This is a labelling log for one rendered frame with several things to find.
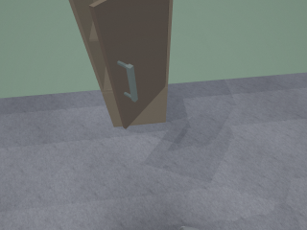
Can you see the handle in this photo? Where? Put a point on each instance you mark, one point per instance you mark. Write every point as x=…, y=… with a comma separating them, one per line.
x=132, y=82

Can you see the cupboard door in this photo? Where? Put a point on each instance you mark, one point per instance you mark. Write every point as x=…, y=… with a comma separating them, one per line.
x=134, y=32

